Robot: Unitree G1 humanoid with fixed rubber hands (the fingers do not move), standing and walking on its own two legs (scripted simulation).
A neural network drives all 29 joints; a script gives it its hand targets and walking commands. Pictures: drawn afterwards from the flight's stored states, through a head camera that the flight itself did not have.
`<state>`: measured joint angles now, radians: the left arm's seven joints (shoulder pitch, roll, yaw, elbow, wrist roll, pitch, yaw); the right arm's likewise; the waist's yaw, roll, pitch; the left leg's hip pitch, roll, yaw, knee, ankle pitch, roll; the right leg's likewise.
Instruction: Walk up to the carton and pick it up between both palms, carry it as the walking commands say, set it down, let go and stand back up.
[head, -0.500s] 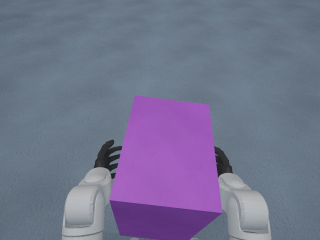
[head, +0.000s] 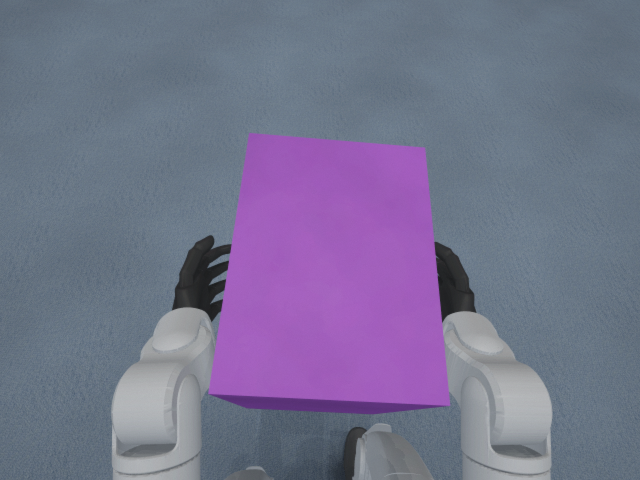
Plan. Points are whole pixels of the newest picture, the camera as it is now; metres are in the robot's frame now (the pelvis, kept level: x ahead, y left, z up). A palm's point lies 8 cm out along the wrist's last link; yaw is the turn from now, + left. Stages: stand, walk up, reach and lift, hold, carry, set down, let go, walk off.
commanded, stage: carry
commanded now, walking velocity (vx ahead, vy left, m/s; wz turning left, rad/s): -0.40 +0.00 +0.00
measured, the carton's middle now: (321, 298) +0.33 +0.01 +0.02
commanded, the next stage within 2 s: none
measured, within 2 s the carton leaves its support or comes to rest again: neither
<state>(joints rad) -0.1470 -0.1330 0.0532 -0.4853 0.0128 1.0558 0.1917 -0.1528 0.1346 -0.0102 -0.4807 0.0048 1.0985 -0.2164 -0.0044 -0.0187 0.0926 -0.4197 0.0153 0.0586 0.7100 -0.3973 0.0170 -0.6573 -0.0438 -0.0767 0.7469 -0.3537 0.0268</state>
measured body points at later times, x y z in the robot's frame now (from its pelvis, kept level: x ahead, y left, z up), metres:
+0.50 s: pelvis -0.25 +0.00 +0.00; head -0.21 +0.02 +0.45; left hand +0.04 +0.14 +0.05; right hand +0.02 -0.13 +0.06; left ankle -0.10 +0.11 -0.72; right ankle -0.24 -0.10 -0.67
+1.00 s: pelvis -0.52 +0.00 +0.01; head -0.43 +0.00 +0.45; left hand -0.21 +0.13 +0.08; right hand -0.22 -0.14 +0.09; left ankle -0.59 +0.11 -0.72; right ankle -0.37 -0.08 -0.72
